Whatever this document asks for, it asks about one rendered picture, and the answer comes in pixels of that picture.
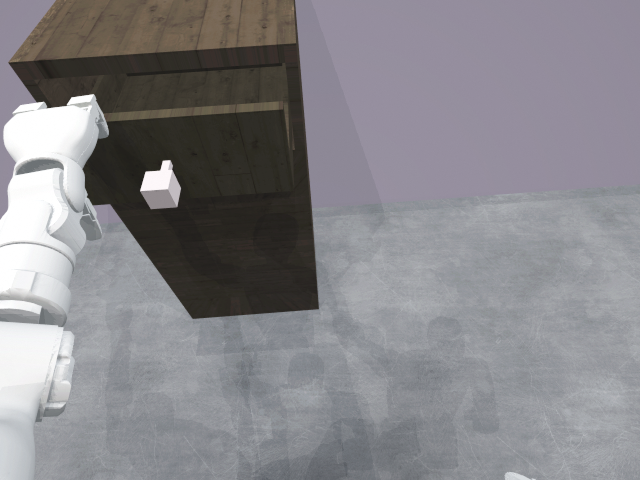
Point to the robot left forearm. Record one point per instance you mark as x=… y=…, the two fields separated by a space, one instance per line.
x=40 y=235

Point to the drawer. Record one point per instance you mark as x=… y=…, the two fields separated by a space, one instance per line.
x=226 y=130

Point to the handle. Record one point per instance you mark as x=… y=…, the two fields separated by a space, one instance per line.
x=161 y=189

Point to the cabinet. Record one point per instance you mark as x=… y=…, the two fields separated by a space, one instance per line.
x=224 y=255

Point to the left robot hand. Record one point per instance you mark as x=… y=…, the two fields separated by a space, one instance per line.
x=71 y=131

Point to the robot left upper arm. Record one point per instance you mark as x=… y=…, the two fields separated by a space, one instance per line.
x=36 y=370

